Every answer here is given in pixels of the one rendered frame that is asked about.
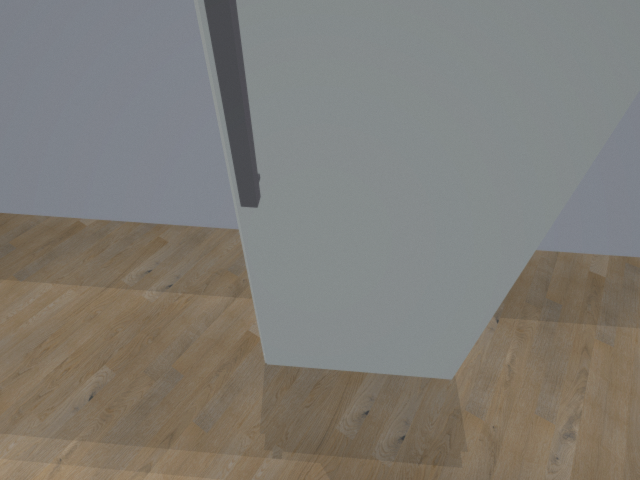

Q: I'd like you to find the fridge door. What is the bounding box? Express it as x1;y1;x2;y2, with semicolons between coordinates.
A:
198;0;640;380

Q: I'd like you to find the handle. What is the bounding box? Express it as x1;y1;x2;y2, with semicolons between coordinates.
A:
204;0;261;208

